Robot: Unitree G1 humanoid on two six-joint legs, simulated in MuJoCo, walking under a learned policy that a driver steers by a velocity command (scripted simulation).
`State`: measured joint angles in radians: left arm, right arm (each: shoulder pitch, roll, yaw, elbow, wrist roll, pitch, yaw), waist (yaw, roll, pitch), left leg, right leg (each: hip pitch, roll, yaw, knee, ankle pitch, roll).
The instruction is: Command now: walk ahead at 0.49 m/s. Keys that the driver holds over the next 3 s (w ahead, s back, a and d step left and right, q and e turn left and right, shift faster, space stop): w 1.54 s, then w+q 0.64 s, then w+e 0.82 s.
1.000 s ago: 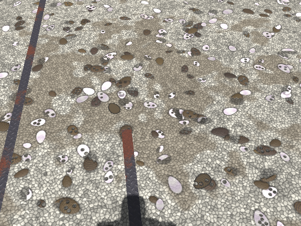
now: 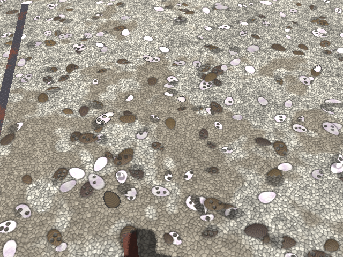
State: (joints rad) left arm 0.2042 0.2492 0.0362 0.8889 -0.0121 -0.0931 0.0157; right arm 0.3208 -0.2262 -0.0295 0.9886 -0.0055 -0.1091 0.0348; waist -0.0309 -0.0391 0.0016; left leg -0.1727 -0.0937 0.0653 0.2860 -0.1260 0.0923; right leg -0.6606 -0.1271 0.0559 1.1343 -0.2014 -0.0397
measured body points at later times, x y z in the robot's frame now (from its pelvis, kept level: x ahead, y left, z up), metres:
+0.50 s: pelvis +0.28 -0.08 +0.00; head +0.29 -0.10 +0.45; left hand +0.33 +0.18 -0.12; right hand +0.37 -0.35 -0.14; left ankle +0.28 +0.08 -0.66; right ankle +0.30 -0.16 -0.74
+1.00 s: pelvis +0.55 -0.01 -0.01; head +0.58 +0.00 +0.44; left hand +0.59 +0.26 -0.15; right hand +0.66 -0.27 -0.13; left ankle +0.61 +0.07 -0.74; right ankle +0.47 -0.17 -0.65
